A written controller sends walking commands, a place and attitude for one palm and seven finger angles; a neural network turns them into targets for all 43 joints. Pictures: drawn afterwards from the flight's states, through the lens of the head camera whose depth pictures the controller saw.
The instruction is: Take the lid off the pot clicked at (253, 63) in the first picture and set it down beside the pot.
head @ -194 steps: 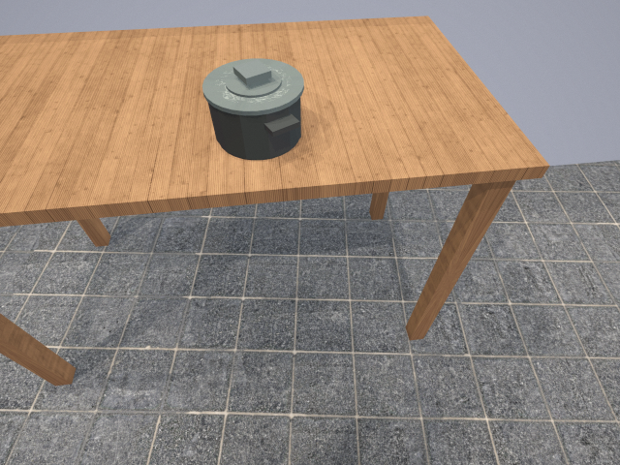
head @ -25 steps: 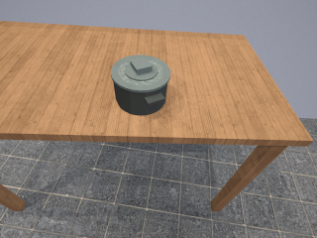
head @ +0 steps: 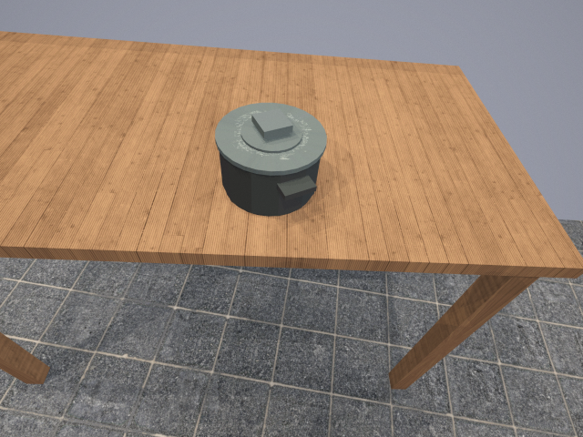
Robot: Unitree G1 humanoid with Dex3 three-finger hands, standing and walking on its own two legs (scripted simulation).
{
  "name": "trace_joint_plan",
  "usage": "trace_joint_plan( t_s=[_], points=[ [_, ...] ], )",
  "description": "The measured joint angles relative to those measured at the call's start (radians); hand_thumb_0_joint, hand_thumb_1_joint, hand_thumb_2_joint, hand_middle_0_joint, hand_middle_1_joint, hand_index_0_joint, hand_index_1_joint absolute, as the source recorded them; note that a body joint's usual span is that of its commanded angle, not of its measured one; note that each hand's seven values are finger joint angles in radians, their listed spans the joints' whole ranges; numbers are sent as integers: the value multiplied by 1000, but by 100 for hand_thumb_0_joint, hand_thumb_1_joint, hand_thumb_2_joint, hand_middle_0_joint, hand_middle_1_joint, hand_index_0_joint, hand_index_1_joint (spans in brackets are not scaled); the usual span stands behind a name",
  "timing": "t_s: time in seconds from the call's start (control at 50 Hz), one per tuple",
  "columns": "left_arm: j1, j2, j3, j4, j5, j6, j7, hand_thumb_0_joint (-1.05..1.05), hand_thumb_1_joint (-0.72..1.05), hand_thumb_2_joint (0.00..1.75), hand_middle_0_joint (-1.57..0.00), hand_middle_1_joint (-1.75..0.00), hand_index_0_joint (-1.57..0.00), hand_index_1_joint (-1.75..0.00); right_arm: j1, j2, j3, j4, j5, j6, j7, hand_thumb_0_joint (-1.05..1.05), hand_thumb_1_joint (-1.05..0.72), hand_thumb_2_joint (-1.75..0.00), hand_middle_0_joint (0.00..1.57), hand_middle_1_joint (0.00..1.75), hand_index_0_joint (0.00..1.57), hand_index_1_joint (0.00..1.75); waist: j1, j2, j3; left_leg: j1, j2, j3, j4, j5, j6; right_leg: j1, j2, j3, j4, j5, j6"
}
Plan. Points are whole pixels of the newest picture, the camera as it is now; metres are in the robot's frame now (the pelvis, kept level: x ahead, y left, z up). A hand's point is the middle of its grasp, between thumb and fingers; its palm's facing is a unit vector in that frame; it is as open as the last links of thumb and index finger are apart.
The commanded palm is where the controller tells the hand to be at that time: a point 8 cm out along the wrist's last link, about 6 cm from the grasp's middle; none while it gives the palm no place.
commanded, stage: look again from close up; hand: left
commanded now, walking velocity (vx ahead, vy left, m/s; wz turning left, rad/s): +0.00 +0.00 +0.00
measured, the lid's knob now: (272, 123) +0.52 +0.08 +0.16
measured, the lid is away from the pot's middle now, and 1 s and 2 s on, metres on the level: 0.00 0.00 0.00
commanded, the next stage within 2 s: lift the closed hand beside the body in 0.12 s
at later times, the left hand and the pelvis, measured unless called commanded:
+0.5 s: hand (133, 429) +0.13 +0.20 -0.04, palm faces +0.17 -0.94 -0.29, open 5.8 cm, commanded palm +0.08 +0.25 +0.00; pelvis -0.03 +0.01 +0.00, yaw +1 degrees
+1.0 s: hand (78, 432) +0.11 +0.22 +0.07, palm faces +0.29 -0.86 -0.41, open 3.1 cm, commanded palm +0.05 +0.26 +0.11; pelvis -0.02 -0.02 +0.01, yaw +2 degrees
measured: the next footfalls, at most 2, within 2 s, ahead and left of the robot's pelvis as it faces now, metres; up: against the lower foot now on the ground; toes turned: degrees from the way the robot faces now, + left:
none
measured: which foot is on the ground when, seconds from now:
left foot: down 0.00-1.00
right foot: down 0.00-1.00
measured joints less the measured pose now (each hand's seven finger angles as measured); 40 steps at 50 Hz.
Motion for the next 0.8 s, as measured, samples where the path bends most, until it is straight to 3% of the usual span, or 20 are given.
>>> trace_joint_plan(
  t_s=[0.24, 0.28, 0.32, 0.38, 0.42, 0.48, 0.56, 0.62, 0.8],
  points=[
    [0, -9, -9, 17, -2, -2, 0, 0, 91, 90, -20, -30, -19, -30, 23, 3, -1, 15, -5, 0, -1, 1, -91, -90, 20, 30, 20, 30, -5, -7, 13, 15, -15, 6, -27, 18, 14, 7, -15, 4, -11, 12, 6],
    [63, -1, -20, -240, -72, 51, 33, 1, 91, 90, -20, -30, -20, -31, 61, -7, 15, -52, 23, -43, 8, 1, -91, -90, 20, 30, 20, 30, -7, -7, 27, 15, -31, -6, -38, 31, 16, 2, -28, -11, 4, 3, 2],
    [124, -2, -27, -523, -87, 49, 90, 1, 91, 89, -22, -32, -22, -33, 87, -22, 20, -108, 36, -120, 14, 1, -91, -90, 20, 30, 20, 30, -6, 4, 33, 27, -43, -13, -63, 49, 14, 6, -37, -18, 4, 7, -13],
    [133, -22, 0, -734, -41, 12, 130, 1, 91, 89, -28, -39, -28, -39, 74, -42, 4, -184, 27, -149, 46, 1, -91, -90, 20, 30, 20, 30, -29, 32, 10, 23, -52, -25, -95, 80, 19, 2, -46, -31, -18, 23, -9],
    [122, -27, 28, -791, -20, -11, 119, 1, 91, 90, -33, -44, -33, -45, 40, -45, -8, -244, 21, -123, 63, 1, -91, -90, 20, 30, 20, 30, -43, 49, -6, -1, -43, -27, -91, 89, 19, -15, -38, -32, -30, 40, 10],
    [171, -11, 50, -901, -19, -31, 85, 0, 91, 90, -43, -55, -43, -56, 1, -41, -17, -347, 19, -89, 69, 2, -91, -90, 20, 30, 20, 30, -48, 62, -23, -19, -22, -19, -87, 93, 11, -32, -18, -22, -42, 61, 11],
    [245, 23, 57, -1009, -25, -67, 58, 0, 91, 90, -58, -72, -58, -73, -30, -58, -9, -457, 15, -70, 53, 1, -91, -90, 20, 30, 20, 30, -33, 75, -28, -32, -6, -22, -73, 93, 4, -39, -2, -24, -43, 70, 3],
    [266, 40, 70, -1052, -36, -65, 53, 0, 91, 90, -71, -86, -71, -86, -47, -78, -2, -499, 11, -59, 34, 1, -91, -90, 20, 30, 20, 30, -8, 80, -16, -30, 1, -31, -70, 96, -2, -30, 7, -31, -49, 75, -3],
    [336, 66, 116, -1219, -52, -69, 51, 1, 90, 90, -108, -127, -108, -127, -44, -87, 17, -496, -6, -54, 5, 1, -91, -90, 20, 30, 20, 30, 40, 78, -3, 16, 14, -53, -95, 103, -19, 37, 25, -49, -113, 98, -21]
  ],
)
